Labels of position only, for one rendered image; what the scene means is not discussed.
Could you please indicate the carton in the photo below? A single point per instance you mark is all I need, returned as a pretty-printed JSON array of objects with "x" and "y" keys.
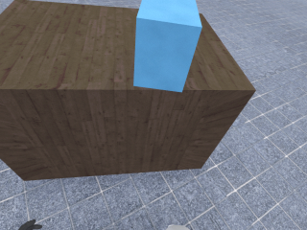
[{"x": 166, "y": 36}]

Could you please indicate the robot left hand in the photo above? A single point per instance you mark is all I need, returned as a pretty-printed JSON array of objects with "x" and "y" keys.
[{"x": 30, "y": 225}]

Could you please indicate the pedestal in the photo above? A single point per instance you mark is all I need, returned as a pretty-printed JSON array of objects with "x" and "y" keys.
[{"x": 68, "y": 107}]

